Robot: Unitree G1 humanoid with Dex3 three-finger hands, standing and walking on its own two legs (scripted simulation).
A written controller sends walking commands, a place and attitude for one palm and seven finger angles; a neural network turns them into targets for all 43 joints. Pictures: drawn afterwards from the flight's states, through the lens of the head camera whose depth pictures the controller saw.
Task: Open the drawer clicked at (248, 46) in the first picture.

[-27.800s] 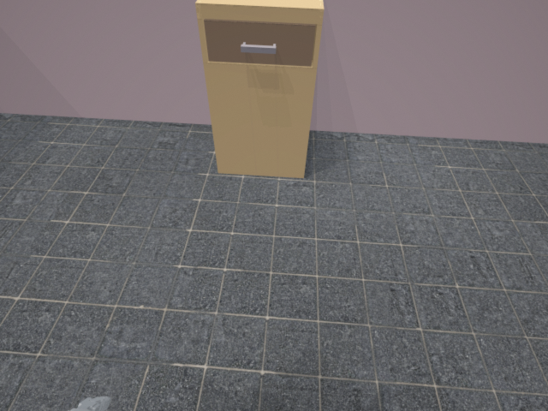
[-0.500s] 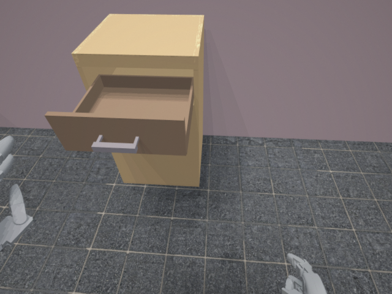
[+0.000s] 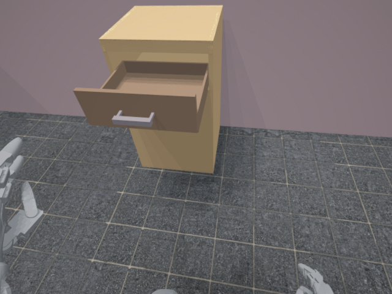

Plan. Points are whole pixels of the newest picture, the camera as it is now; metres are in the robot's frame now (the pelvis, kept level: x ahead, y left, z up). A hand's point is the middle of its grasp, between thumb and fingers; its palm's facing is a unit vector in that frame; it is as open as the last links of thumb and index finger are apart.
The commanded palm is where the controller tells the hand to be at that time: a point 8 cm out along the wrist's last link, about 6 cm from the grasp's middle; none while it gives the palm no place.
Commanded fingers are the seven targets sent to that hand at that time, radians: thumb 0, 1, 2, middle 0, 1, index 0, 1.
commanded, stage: stop stepping back and stand still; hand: left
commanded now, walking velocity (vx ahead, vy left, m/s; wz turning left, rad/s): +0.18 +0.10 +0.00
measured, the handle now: (134, 117) +0.68 +0.27 -0.04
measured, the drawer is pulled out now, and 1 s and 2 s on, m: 0.30 0.30 0.30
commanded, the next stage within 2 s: let the arm hang, fingers relaxed in 0.22 s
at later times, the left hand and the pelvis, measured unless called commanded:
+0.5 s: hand (102, 266) +0.19 +0.22 -0.05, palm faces +0.12 -0.93 -0.34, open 7.4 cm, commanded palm none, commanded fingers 0.00 0.90 0.90 -0.20 -0.30 -0.20 -0.30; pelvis +0.01 +0.01 +0.01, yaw +2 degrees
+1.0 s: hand out of the picture -0.02 +0.21 -0.15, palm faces +0.04 -0.97 -0.26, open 7.3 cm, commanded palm none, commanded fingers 0.00 0.90 0.90 -0.20 -0.30 -0.20 -0.30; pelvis +0.00 +0.02 +0.02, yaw +0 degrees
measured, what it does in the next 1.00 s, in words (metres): steps on the spot: left foot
